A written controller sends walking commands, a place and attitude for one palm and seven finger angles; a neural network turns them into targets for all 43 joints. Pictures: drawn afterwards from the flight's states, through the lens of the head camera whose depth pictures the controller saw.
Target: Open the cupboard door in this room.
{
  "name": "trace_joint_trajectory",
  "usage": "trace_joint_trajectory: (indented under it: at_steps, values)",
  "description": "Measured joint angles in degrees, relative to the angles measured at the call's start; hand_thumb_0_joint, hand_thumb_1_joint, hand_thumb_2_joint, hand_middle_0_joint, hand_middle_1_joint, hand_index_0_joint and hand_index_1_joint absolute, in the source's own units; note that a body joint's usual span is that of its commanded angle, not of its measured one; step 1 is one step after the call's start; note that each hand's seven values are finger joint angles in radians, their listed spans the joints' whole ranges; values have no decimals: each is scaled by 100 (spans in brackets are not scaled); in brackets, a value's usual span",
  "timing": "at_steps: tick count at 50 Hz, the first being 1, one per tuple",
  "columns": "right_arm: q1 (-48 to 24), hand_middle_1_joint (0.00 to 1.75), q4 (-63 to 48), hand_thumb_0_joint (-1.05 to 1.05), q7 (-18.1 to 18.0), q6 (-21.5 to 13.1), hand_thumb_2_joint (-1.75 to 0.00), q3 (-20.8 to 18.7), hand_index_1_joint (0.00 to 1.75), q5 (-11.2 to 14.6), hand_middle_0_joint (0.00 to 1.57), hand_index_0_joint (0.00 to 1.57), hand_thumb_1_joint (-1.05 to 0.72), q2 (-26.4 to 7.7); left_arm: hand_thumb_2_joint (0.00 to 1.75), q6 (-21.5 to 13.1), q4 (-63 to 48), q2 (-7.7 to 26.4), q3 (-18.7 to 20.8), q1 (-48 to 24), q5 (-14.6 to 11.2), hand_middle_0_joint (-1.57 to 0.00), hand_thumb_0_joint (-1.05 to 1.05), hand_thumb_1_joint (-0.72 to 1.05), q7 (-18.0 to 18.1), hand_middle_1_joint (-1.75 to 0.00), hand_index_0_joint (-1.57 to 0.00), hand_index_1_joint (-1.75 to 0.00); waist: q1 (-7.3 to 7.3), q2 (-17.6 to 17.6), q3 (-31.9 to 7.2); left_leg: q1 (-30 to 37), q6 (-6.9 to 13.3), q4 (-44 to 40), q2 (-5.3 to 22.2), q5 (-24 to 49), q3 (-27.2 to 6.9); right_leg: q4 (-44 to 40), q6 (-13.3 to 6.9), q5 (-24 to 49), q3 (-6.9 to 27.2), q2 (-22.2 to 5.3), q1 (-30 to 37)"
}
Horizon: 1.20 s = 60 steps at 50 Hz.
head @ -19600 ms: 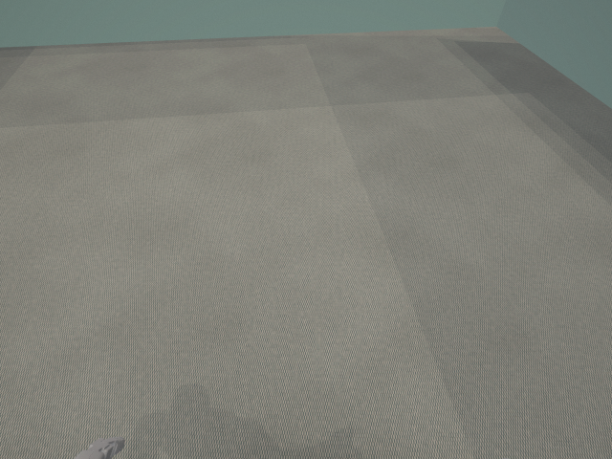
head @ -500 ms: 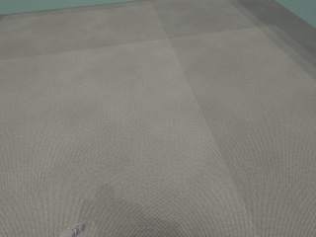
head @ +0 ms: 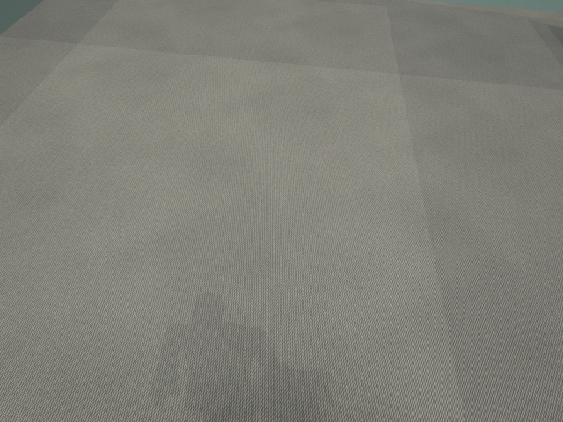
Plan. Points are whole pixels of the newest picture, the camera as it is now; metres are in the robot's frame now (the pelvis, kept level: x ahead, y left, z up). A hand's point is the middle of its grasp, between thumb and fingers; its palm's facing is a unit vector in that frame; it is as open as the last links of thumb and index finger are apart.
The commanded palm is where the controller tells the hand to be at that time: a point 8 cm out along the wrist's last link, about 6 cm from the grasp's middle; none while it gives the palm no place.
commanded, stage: turn or walk to find it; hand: left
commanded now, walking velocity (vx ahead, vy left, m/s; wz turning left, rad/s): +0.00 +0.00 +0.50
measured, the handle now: out of the picture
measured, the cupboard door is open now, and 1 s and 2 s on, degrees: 0 0 0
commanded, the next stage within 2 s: none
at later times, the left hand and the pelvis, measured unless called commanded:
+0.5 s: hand out of the picture +0.07 +0.20 -0.14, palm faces +0.21 -0.93 -0.29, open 7.4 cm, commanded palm none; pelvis -0.01 -0.03 +0.00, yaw +13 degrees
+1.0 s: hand out of the picture -0.13 +0.20 -0.18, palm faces +0.52 -0.82 -0.23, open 7.4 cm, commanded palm none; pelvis -0.05 +0.00 +0.00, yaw +28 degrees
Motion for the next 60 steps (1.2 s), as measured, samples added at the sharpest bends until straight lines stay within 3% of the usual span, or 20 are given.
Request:
trace_joint_trajectory:
  at_steps: [1,3,7,11,15,20,23,24,26,30,34,37,43,45,47,48,51,55,60]
  values:
    - [-61,29,-22,1,-4,-50,-90,2,30,-10,19,20,-91,58,90,54,38,87,33,-1,-22,-20,1,90,3,-30,-20,-30,33,-130,23,-16,119,46,-85,22,30,357,93,-340,171,-52,-144]
    - [-122,29,-88,1,-11,-106,-90,46,30,-27,20,20,-91,143,90,198,119,205,69,-1,-27,-20,1,91,28,-30,-20,-30,75,-229,11,-4,298,120,-134,-143,31,1247,190,-1006,633,105,-480]
    - [-82,29,-153,1,-100,-138,-90,104,30,-59,20,20,-91,192,90,301,197,258,100,-140,-33,-19,1,91,-16,-30,-20,-30,8,-89,-105,130,378,-306,-160,54,-215,2375,287,-789,1081,385,-938]
    - [-37,29,-144,1,-112,-145,-90,131,30,-50,20,20,-90,201,90,206,47,254,83,-308,-42,-19,1,91,-43,-30,-20,-30,10,-3,-135,230,418,-700,-254,337,-395,2528,379,-424,1357,453,-1106]
    - [47,29,-157,1,-93,-130,-90,111,30,-58,20,20,-90,216,90,189,-83,221,61,-483,-51,-19,1,91,-22,-30,-20,-30,-65,51,-143,209,398,-813,-347,456,-564,2160,430,-416,1496,504,-1031]
    - [183,30,-144,1,-76,-57,-90,44,30,-89,20,20,-90,170,90,149,-235,107,1,-697,-85,-19,1,91,-8,-30,-20,-30,-228,203,-113,23,285,-649,-409,465,-835,1011,387,-552,1503,670,-614]
    - [300,30,-121,1,-69,1,-90,-13,30,-70,20,20,-90,107,90,32,-356,34,-51,-729,-101,-19,1,91,-22,-30,-20,-30,-275,287,-140,-221,154,-317,-484,357,-1014,-275,332,75,1414,761,-79]
    - [325,30,-101,1,-64,18,-90,-43,30,-45,20,20,-90,59,90,-31,-373,-18,-65,-729,-76,-19,1,91,-11,-30,-20,-30,-273,374,-130,-345,146,-76,-467,244,-1068,-444,70,268,1332,808,-10]
    - [345,29,-56,1,-69,91,-90,-113,30,-32,20,20,-90,-38,90,-88,-411,-135,-128,-689,-40,-20,1,91,-2,-30,-20,-30,-295,498,-83,-700,106,934,-509,-624,-1042,-316,-201,215,1162,780,-4]
    - [375,29,15,1,-17,194,-90,-201,30,-73,20,20,-91,-186,90,-76,-395,-307,-158,-478,-41,-20,1,91,22,-30,-20,-30,-283,532,-78,-1285,14,2894,-444,-689,-752,-529,-253,229,923,612,209]
    - [392,29,42,1,28,210,-90,-215,30,-75,20,20,-91,-228,90,-69,-304,-353,-163,-298,-24,-20,1,91,32,-30,-20,-30,-286,481,-77,-1367,-122,3375,-188,-356,-641,-719,-245,317,678,498,342]
    - [355,29,75,1,34,237,-90,-189,30,-68,20,20,-91,-202,90,-80,-253,-337,-150,-184,-3,-20,1,91,31,-30,-20,-30,-229,380,-64,-1196,-192,3050,-45,-433,-584,-747,-229,324,514,404,364]
    - [69,29,44,1,21,202,-90,-83,30,-15,19,20,-91,-110,90,-62,-160,-169,-90,-24,45,-20,1,90,1,-30,-20,-30,-33,143,37,-603,-175,1543,57,-830,-268,-546,-103,264,219,178,261]
    - [-42,29,-26,1,16,140,-90,-49,30,1,19,20,-91,-76,90,-34,-115,-66,-49,15,46,-20,1,90,-6,-30,-20,-30,10,61,53,-361,-132,922,34,-691,-123,-361,-20,192,113,81,180]
    - [-111,29,-117,1,24,31,-90,-22,30,2,19,20,-91,-52,90,18,-71,57,3,72,9,-20,1,90,-12,-30,-20,-30,24,-30,28,-57,-23,122,-26,-95,-22,3,99,31,34,-60,32]
    - [-171,29,-137,1,23,-25,-90,-16,30,-9,19,20,-91,10,90,75,-29,146,42,63,-15,-20,1,90,-8,-30,-20,-30,59,-163,54,-82,123,167,-118,-64,12,369,176,-332,207,-115,-124]
    - [-215,29,-225,1,-3,-114,-90,58,30,-32,20,20,-91,122,90,287,108,283,94,24,-21,-20,1,91,28,-30,-20,-30,91,-217,14,-56,426,154,-159,-174,-31,1667,257,-1099,813,172,-639]
    - [-141,29,-248,1,-88,-127,-90,116,30,-49,20,20,-91,167,90,295,121,311,112,-138,-27,-19,1,91,-36,-30,-20,-30,30,-65,-74,118,511,-412,-208,168,-258,2585,333,-589,1181,396,-1068]
    - [4,29,-205,1,-95,-147,-90,143,30,-29,20,20,-90,218,90,193,-35,309,98,-355,-27,-19,1,91,-46,-30,-20,-30,0,-22,-125,240,574,-879,-370,485,-449,2699,440,-148,1474,441,-1221]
